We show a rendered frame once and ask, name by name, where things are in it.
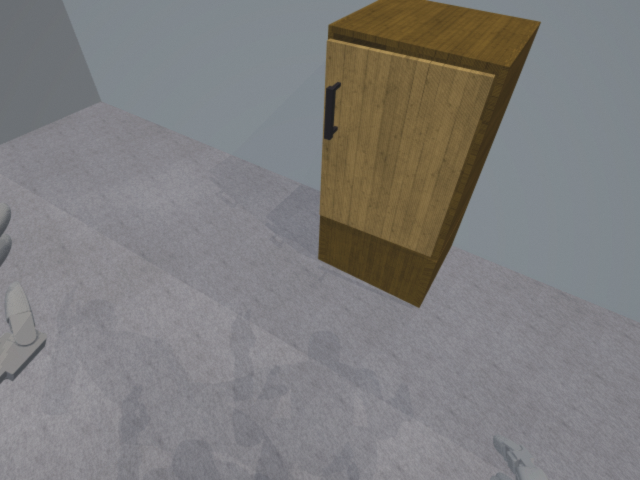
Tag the handle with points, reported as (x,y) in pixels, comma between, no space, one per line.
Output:
(329,130)

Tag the left robot hand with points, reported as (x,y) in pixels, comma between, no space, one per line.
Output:
(17,350)

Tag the right robot hand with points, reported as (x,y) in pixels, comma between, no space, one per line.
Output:
(519,460)

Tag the cupboard door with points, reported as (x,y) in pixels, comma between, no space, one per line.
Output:
(405,126)

